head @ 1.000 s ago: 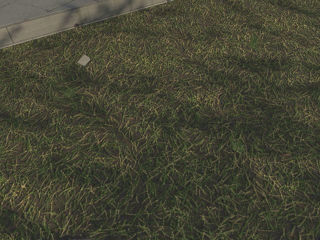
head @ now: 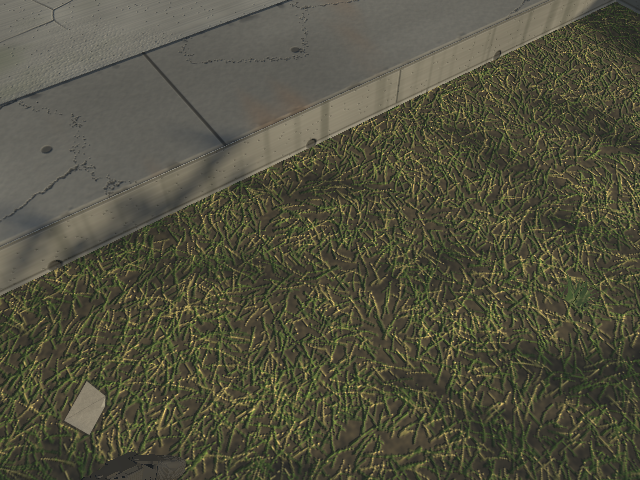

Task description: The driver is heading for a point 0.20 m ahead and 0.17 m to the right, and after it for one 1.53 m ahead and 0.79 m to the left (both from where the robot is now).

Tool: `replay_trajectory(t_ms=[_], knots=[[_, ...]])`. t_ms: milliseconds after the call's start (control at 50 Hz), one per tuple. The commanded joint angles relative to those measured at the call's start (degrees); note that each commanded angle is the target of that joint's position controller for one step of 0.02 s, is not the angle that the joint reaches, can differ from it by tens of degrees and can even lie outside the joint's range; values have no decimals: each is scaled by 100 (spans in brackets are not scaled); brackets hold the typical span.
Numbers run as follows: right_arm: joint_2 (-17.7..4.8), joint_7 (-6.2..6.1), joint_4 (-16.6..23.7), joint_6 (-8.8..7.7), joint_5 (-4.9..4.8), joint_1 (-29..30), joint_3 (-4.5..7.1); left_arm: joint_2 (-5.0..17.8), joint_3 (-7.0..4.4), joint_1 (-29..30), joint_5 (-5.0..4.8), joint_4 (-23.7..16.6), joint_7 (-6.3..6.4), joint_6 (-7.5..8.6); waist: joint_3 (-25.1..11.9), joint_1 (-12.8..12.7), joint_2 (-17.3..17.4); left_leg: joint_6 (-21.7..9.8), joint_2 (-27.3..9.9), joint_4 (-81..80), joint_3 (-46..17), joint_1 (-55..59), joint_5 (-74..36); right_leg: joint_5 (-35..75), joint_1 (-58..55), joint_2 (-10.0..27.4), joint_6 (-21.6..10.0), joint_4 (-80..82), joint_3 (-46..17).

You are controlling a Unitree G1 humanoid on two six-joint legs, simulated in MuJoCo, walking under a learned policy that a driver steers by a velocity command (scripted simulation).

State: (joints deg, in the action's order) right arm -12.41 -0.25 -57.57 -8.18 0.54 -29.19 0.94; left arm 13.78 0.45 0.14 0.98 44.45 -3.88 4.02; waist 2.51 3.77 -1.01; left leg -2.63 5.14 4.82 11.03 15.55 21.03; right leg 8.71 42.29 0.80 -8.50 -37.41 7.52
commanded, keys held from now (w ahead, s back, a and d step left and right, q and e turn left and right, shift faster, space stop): w+e+shift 0.02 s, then w+q+shift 0.98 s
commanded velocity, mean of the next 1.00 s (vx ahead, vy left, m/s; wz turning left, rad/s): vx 1.00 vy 0.00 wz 0.57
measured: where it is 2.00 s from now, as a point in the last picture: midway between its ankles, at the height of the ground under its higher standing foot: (16, 115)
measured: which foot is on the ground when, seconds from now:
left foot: down 0.00-0.08, up 0.10-0.50, down 0.52-0.92, up 0.94-1.00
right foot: up 0.00-0.04, down 0.06-0.48, up 0.50-0.90, down 0.92-1.00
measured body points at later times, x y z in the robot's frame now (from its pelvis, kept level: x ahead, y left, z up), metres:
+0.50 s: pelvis +0.50 +0.01 +0.00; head +0.52 +0.01 +0.44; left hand +0.42 +0.25 -0.14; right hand +0.69 -0.21 -0.12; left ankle +0.67 +0.06 -0.70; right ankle +0.25 -0.04 -0.69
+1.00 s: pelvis +0.96 +0.08 +0.00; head +0.99 +0.10 +0.45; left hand +0.99 +0.39 -0.08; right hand +1.18 -0.16 -0.11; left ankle +0.76 +0.06 -0.61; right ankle +1.10 -0.01 -0.72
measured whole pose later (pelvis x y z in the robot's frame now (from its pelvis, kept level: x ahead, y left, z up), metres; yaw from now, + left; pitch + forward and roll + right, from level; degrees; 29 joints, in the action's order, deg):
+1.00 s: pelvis +0.96 +0.08 +0.00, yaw +36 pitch +3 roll -2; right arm -20.4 0.1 -47.0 -3.4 0.1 -18.6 4.7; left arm 15.2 -0.5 -6.2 3.9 38.6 1.3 5.1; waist 1.6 4.0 1.9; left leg -6.9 5.6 73.3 -5.7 -19.1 21.1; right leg -11.4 24.9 1.6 2.1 -33.5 1.4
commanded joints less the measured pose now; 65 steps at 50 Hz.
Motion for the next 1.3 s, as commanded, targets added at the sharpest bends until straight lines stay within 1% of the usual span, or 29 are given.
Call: replay_trajectory(t_ms=[20, 60, 80, 100, 120, 160, 220, 280, 420, 460, 500, 520, 540, 560, 580, 620, 720, 820, 860, 880, 900, 920, 940, 960, 1000, 1100, 1220, 1260, 1300], knots=[[-1322, -275, 398, 99, 91, 220, 247, 685, -178, -846, 31, -9, 33, 21, -359, -933, 825, 340, -1566, 1913, 227, -746, -8703, -508, -2098, -774, -233, 135, 454], [-1462, -308, 473, 263, 172, 729, 287, 1093, -424, -3135, 82, 672, 180, -26, -1096, -2046, 854, 105, -1707, 4896, -4, -1734, -8081, -1142, -4400, -537, -646, 606, -394], [-1074, -198, 532, 252, 205, 874, 238, 1366, -575, -3419, 84, 786, 304, -103, -1223, -1904, 98, -152, -933, 7200, -119, -3052, -2840, -2021, -5380, 237, -754, 316, -1326], [-254, -69, 829, 165, -60, -229, 42, 1790, -651, -2961, 252, 632, 319, -83, -1945, -729, -1381, -146, -292, 9057, -1063, -5231, 1071, -1692, -6902, 1805, -1480, 524, -4133], [-650, -67, 988, 87, -135, 448, 46, 1443, -675, -2770, 95, 592, 302, -91, -1923, -1133, -387, -363, -439, 9035, -1605, -5997, 378, -3498, -6624, 1861, -1487, 1881, -4858], [-739, 18, 1015, 124, -110, 1059, 84, 650, -498, -2024, 157, 635, 328, 7, -92, -626, 664, -419, -946, 8144, -1540, -5896, -554, -3384, -4360, 1521, -824, 2658, -3387], [-401, 199, 875, 530, 54, 776, 39, 315, -348, -1968, 33, 807, 348, 300, 384, -74, 446, -195, -1372, 7335, -1727, -4957, -915, -2414, -2672, 1025, -101, 3048, -1903], [-363, 281, 1189, 649, -5, 1590, 41, 507, -384, -2152, -10, 885, 258, 479, 627, -230, 68, -159, -1292, 6277, -1309, -5266, -1727, -146, -2656, 534, 571, 3220, -569], [-447, 379, 1474, 479, -2, 2545, -11, 781, -289, -2543, -71, 889, 543, 499, 197, -357, -372, -590, -357, 3462, 179, -4619, -3209, 4604, -4430, 540, 1094, 2607, 709], [-807, 368, 1230, 537, 34, 1684, 118, 1095, -367, -2294, -33, 753, 758, 372, -332, 204, -614, -688, 50, 3314, 274, -3633, -2773, 5914, -4757, 836, 1139, 1442, 728], [-1356, 271, 561, 610, 38, -740, 408, 1410, -498, -1384, 96, 441, 814, 168, -1174, 1494, -615, -1167, 2, 3276, -415, -1363, -2005, 5767, -3800, 997, 1035, -1643, 495], [-1491, 171, 346, 627, -102, -1316, 548, 1313, -543, -906, 101, 376, 700, 95, -1045, 1809, 220, -1554, -393, 2639, -997, -687, -1943, 1284, -2786, 113, 919, -4437, 576], [-1579, 119, 252, 692, -103, -750, 551, 235, -243, -687, 242, -77, 553, 235, -471, 876, 1509, -1766, -723, 3530, -2105, -193, -2935, -3765, -314, -625, 892, -6290, 5], [-1795, 89, 523, 684, 63, -259, 571, 87, -109, -1282, 6, -669, 450, 354, -1518, 201, 1570, -2806, -1671, 2279, -4788, 810, -1049, -3929, 1058, -498, 957, -6595, -1206], [-1448, 47, 748, 682, 126, 97, 563, 372, -55, -1169, 112, -674, 390, 506, -1103, 172, 516, -2604, -2002, 928, -5767, 211, 708, -3378, 1269, -173, 788, -5742, -1495], [-1103, 39, 781, 607, 66, 590, 471, 654, -118, -975, 271, -574, 339, 450, 36, -401, -657, -2076, -1621, 522, -4973, -1853, 513, -2888, 592, 233, 888, -4590, -1355], [-1297, 52, 936, 244, -51, 799, 487, 508, 44, -58, 261, -1099, 256, 60, 544, -462, -250, -1649, -486, 218, -3204, -4267, -1699, -1755, -1197, 589, 1316, -1574, -807], [-1465, 173, 930, 265, -122, 385, 643, 419, 86, 567, 60, -1415, 355, 102, -33, 175, 438, -982, -351, 952, -3045, -2948, -3810, -227, -2053, 17, 1051, 597, -608], [-1556, 130, 1002, 259, -70, 429, 680, 790, -56, 118, 86, -1314, 463, 162, -506, -38, 500, -708, -386, 1965, -3175, -2285, -5016, -677, -2690, -217, 957, 1031, -749], [-1678, 107, 1052, 249, -5, 726, 701, 1008, -183, -948, 59, -1064, 521, 197, -1190, -697, 626, -625, -376, 3187, -3138, -2379, -5350, -1017, -3783, -202, 871, 809, -844], [-1648, 118, 1234, 203, -6, 1250, 682, 1322, -336, -2365, 82, -701, 594, 223, -1759, -1518, 494, -545, -136, 4659, -3004, -3198, -4716, -1523, -5239, 95, 809, 679, -967], [-692, 85, 1504, 156, -15, 1509, 425, 1609, -465, -3419, 261, -443, 678, 246, -2261, -1760, -606, -552, 188, 6577, -2572, -4464, -797, -2644, -6552, 1443, 740, 736, -2133], [-254, 50, 1954, 179, -336, 596, 216, 2101, -548, -2627, 429, -605, 628, 201, -2857, -663, -2360, -373, 375, 7666, -1980, -5731, 918, -3102, -6915, 3022, 104, 1944, -5476], [-809, -48, 1674, 351, -120, 676, 225, 1446, -549, -1847, 397, -802, 582, 146, -2294, -604, -1358, -454, -339, 8116, -1781, -6202, 196, -4729, -6173, 2769, -138, 2053, -5492], [-969, 79, 1724, 484, 94, 1499, 277, 640, -343, -1576, 284, -705, 514, 120, -954, -681, -98, -338, -683, 7844, -1535, -6214, -457, -3614, -4695, 2077, 67, 2235, -3508], [-214, 261, 2590, 766, 163, 2363, 76, 447, -338, -2492, 140, 146, 345, 350, -433, -346, -470, -418, -994, 9508, -1559, -7443, -334, -1054, -4140, 1950, 392, 2178, -1554], [187, -188, 3667, 917, 76, 4312, -143, 545, -256, -2828, 362, 799, 274, 394, 894, -207, -290, -825, -639, 11386, -1201, -10176, 965, -296, -4360, 1883, 619, 2899, -76], [346, -140, 4096, 823, 81, 5079, -320, 362, -167, -3409, 358, 1158, 326, 280, 953, -299, -199, -928, -758, 10186, -529, -9827, 1214, 476, -4336, 1441, 834, 3278, 583], [210, 158, 3913, 850, -57, 4166, -411, 685, -148, -2783, 109, 848, 487, 173, 110, 280, -8, -1002, -678, 7683, 98, -6160, 36, 3205, -3018, 1072, 699, 3435, 1458]])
